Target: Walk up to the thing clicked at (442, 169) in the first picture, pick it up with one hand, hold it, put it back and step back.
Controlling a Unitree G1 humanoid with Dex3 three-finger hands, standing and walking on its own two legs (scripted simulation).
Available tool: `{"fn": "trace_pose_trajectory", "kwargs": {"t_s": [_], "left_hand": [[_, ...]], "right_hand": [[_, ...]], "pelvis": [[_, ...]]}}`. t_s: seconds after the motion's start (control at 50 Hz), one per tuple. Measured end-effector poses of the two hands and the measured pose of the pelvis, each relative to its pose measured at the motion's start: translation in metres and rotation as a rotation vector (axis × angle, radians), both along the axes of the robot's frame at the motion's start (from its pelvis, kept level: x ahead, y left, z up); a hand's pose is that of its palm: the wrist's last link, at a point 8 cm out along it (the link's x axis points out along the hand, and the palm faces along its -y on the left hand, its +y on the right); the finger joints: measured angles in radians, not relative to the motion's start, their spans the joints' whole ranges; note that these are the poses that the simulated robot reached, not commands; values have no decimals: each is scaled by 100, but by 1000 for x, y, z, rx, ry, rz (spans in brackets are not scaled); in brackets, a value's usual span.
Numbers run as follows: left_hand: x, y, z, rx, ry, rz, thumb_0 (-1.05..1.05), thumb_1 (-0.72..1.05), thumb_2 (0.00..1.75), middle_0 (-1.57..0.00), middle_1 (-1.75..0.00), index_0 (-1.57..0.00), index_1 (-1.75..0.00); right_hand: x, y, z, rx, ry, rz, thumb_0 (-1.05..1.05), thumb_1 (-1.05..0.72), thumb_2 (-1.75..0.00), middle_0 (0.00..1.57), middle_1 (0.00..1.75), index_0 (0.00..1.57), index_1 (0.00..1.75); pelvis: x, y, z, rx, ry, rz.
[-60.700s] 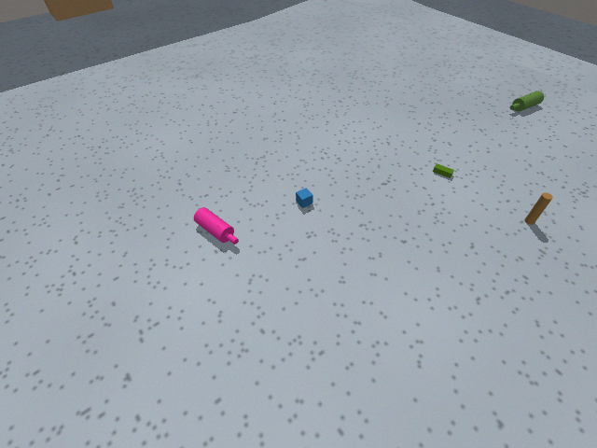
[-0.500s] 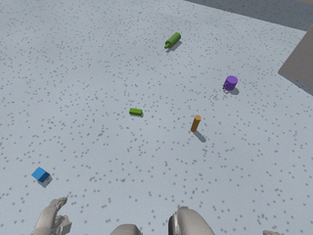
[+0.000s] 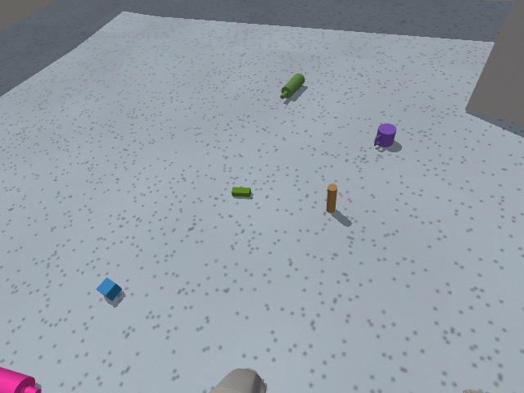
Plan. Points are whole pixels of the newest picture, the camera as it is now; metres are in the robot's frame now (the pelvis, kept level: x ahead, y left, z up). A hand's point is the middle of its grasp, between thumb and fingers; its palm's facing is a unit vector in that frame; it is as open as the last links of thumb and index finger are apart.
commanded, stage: step back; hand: left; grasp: from above
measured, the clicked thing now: (241, 192) +1.11 +0.28 -0.75
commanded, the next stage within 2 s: stand in 0.96 s
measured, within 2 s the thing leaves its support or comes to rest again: neither
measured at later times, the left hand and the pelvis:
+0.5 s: hand out of the picture +0.03 +0.29 -0.15, palm faces +0.05 -0.92 -0.39, open 7.4 cm; pelvis -0.01 +0.00 -0.01, yaw +4 degrees
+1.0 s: hand out of the picture +0.10 +0.30 -0.15, palm faces +0.08 -0.92 -0.39, open 7.4 cm; pelvis +0.04 +0.03 -0.01, yaw +5 degrees
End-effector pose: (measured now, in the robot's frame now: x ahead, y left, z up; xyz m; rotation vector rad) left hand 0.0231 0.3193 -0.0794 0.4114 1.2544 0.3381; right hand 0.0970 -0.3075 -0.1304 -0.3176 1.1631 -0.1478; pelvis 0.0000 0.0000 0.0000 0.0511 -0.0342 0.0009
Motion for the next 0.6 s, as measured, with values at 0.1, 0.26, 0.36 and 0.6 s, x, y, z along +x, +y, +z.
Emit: {"fn": "trace_pose_trajectory", "kwargs": {"t_s": [0.1,0.26,0.36,0.6], "left_hand": [[-9,9,5,22,-97,14,1,89,90,-21,-30,-21,-30],[-34,29,-18,-31,-96,50,1,90,90,-20,-30,-20,-30],[-30,25,-22,-82,-68,35,1,90,90,-20,-30,-20,-30],[9,-9,-26,-68,-89,12,1,90,90,-20,-30,-20,-30]], "right_hand": [[-46,-2,-11,-13,119,35,1,-90,-90,20,30,20,30],[-61,17,4,-32,96,59,1,-91,-90,20,30,21,30],[-63,18,21,-48,53,39,1,-90,-90,20,30,21,30],[-14,-7,-3,-43,56,32,1,-90,-90,20,30,20,30]], "pelvis": [[-18,1,-4,-23,-3,61],[-32,17,-7,-4,-22,90],[-27,18,1,-31,-15,98],[7,-5,-11,-47,-17,75]]}}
